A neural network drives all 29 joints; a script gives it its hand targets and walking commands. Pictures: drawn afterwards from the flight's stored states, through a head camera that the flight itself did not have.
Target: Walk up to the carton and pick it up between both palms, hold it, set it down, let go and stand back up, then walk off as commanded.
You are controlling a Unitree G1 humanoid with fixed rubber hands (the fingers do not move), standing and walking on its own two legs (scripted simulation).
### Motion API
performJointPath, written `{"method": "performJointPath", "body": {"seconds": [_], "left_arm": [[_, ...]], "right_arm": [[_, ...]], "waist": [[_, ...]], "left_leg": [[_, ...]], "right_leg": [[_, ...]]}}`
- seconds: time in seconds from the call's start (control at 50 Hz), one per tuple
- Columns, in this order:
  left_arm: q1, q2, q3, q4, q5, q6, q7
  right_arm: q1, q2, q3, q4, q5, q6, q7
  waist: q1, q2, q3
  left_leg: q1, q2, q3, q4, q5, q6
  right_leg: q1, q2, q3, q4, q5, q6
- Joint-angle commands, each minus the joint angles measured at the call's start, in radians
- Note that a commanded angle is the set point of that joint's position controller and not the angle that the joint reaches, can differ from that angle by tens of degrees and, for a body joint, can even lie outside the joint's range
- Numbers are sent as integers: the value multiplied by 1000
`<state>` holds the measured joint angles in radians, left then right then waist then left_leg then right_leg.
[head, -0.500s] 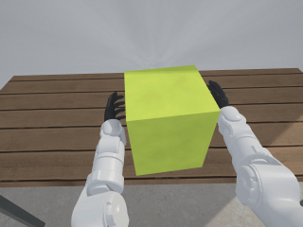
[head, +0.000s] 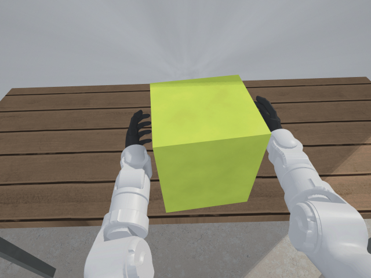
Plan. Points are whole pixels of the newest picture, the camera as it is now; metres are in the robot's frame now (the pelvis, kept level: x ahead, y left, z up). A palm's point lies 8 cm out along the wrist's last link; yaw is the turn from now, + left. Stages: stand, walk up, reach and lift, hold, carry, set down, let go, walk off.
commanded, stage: set down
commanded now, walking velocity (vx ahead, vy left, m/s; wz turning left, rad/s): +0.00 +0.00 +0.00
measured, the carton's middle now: (201, 145) +0.42 -0.02 +0.06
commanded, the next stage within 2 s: none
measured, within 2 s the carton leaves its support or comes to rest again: neither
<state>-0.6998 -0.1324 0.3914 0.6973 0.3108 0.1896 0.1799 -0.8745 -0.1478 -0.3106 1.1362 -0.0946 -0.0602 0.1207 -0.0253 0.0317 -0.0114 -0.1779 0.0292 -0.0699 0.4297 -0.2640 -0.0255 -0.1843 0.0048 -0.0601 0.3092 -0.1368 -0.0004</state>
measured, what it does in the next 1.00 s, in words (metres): stands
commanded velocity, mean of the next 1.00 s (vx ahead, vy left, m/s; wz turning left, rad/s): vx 0.00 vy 0.00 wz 0.00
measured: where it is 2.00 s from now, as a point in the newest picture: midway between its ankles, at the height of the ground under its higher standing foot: outside the picture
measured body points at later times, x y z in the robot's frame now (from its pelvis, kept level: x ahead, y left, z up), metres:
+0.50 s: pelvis +0.01 +0.00 +0.00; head +0.04 +0.00 +0.45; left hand +0.42 +0.13 +0.09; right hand +0.44 -0.23 +0.10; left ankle -0.02 +0.13 -0.74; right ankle +0.02 -0.13 -0.75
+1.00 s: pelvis +0.00 +0.00 +0.00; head +0.01 +0.00 +0.45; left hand +0.42 +0.16 +0.16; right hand +0.43 -0.25 +0.16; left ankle -0.02 +0.13 -0.75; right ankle +0.02 -0.13 -0.75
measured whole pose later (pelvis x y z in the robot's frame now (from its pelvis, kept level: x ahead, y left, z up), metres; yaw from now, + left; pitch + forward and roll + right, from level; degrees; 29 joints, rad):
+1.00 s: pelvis +0.00 +0.00 +0.00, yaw -3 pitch +3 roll -2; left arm -0.72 0.13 0.14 0.35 -0.08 0.67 0.29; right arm -0.92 -0.44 0.03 0.95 0.41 0.26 0.09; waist 0.00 0.03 -0.03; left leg -0.21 0.05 -0.02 0.43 -0.26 -0.03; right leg -0.24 0.03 -0.01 0.31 -0.12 0.00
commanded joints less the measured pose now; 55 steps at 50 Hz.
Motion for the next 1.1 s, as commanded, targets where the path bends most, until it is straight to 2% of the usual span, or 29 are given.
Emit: {"method": "performJointPath", "body": {"seconds": [0.0,0.08,0.14,0.2,0.28,0.38,0.48,0.68,0.82,0.92,1.08], "left_arm": [[-450,66,-207,-85,-136,-37,55],[-471,84,-281,-56,-233,-39,109],[-455,106,-309,-125,-268,-33,124],[-424,126,-314,-213,-281,4,132],[-377,152,-314,-296,-296,72,133],[-344,175,-306,-343,-306,114,121],[-364,214,-291,-422,-318,154,117],[-424,312,-242,-508,-342,300,93],[-529,359,-248,-584,-403,395,100],[-594,381,-254,-573,-441,450,106],[-648,433,-200,-482,-436,508,105]], "right_arm": [[-435,-144,169,-117,140,-15,-29],[-476,-225,278,-85,266,-1,-67],[-472,-281,324,-114,333,-5,-87],[-460,-350,336,-155,373,2,-95],[-458,-411,340,-226,415,24,-87],[-438,-405,361,-296,447,43,-64],[-464,-429,375,-384,475,66,-46],[-522,-497,384,-451,516,171,-41],[-614,-553,349,-505,537,245,-27],[-675,-577,337,-504,545,293,-12],[-711,-592,375,-452,565,360,2]], "waist": [[106,-53,-328],[135,-33,-425],[143,-1,-520],[150,20,-573],[161,9,-585],[174,-21,-581],[187,-37,-622],[183,-74,-585],[177,-58,-593],[182,-57,-578],[219,-82,-541]], "left_leg": [[-35,-13,125,-108,268,-19],[-32,-6,109,-62,340,-47],[34,-1,103,-19,488,-81],[105,4,98,11,608,-104],[147,5,93,36,691,-111],[130,4,93,53,712,-95],[109,-3,97,56,712,-91],[11,-29,113,12,580,-68],[16,-35,114,0,521,-69],[-1,-36,117,-16,468,-67],[-88,-45,133,-53,393,-53]], "right_leg": [[90,68,23,2,142,-5],[45,85,35,7,180,-34],[36,101,31,14,284,-46],[6,118,25,12,331,-51],[-29,129,21,9,344,-53],[-26,125,26,30,346,-50],[15,123,31,51,386,-45],[145,112,47,83,450,-35],[136,111,39,77,391,-42],[128,106,37,67,339,-47],[209,95,52,68,350,-41]]}}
